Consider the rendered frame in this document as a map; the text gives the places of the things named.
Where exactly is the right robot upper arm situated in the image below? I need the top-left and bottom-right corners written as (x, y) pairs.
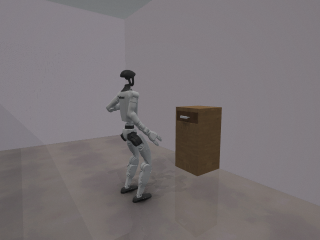
top-left (127, 90), bottom-right (139, 120)

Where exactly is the robot right thigh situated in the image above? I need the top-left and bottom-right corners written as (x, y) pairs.
top-left (130, 133), bottom-right (152, 171)

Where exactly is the drawer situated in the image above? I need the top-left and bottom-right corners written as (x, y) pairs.
top-left (177, 110), bottom-right (198, 124)

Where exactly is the robot left thigh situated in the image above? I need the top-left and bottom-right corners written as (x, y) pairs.
top-left (120, 133), bottom-right (139, 166)

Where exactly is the robot right hand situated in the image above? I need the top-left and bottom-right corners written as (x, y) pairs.
top-left (147, 131), bottom-right (162, 146)

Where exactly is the cabinet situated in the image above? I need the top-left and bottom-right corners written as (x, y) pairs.
top-left (175, 105), bottom-right (222, 176)

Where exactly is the left robot forearm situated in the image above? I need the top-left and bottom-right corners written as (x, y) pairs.
top-left (114, 104), bottom-right (120, 111)

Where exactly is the robot thigh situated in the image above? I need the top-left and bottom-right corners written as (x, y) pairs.
top-left (130, 133), bottom-right (152, 171)
top-left (120, 133), bottom-right (139, 166)

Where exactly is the left robot upper arm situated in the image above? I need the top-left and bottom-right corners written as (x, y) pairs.
top-left (106, 91), bottom-right (121, 113)

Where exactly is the right robot forearm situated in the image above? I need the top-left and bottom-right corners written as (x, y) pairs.
top-left (130, 112), bottom-right (151, 136)

